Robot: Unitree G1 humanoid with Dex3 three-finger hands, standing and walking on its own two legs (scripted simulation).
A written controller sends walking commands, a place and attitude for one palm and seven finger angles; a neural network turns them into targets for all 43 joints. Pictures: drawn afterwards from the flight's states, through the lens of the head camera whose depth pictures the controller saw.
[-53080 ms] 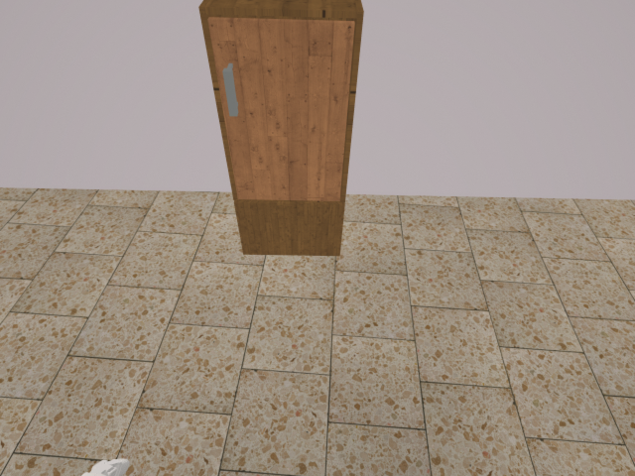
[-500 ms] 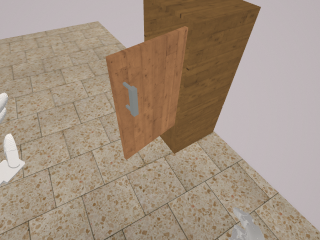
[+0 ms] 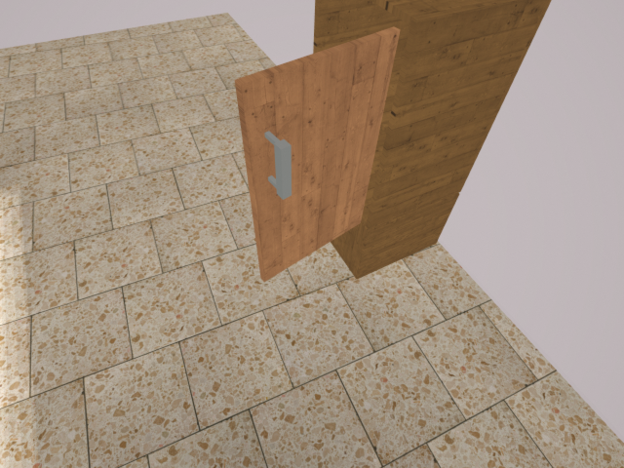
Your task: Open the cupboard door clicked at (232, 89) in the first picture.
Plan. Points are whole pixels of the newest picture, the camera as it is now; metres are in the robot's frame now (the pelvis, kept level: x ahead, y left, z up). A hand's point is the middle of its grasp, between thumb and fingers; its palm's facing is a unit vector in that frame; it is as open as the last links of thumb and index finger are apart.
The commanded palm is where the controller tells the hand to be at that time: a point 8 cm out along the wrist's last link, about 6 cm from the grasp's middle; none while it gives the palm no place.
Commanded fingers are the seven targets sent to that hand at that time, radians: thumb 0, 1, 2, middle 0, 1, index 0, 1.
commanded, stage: let the arm hang, fingers relaxed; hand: left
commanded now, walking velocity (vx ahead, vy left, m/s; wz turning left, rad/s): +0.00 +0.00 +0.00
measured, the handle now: (277, 165) +0.64 +0.10 -0.01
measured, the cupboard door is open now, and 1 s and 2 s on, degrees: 100 100 100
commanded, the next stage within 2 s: look to check the result in 0.60 s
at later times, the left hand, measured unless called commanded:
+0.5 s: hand out of the picture +0.03 +0.21 -0.16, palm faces +0.00 -0.97 -0.24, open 7.4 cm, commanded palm none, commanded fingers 0.00 0.90 0.90 -0.20 -0.30 -0.20 -0.30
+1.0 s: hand out of the picture +0.07 +0.22 -0.16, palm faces -0.02 -0.96 -0.27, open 7.4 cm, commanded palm none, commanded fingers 0.00 0.90 0.90 -0.20 -0.30 -0.20 -0.30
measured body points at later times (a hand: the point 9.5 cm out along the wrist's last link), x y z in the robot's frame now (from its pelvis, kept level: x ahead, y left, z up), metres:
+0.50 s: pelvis -0.01 +0.01 +0.01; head +0.00 +0.01 +0.46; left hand +0.04 +0.26 -0.14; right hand -0.01 -0.23 -0.15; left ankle +0.00 +0.11 -0.74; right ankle +0.04 -0.08 -0.74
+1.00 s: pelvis +0.01 +0.01 +0.01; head +0.03 +0.00 +0.46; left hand +0.07 +0.27 -0.14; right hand +0.04 -0.25 -0.15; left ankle +0.00 +0.11 -0.74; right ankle +0.04 -0.08 -0.74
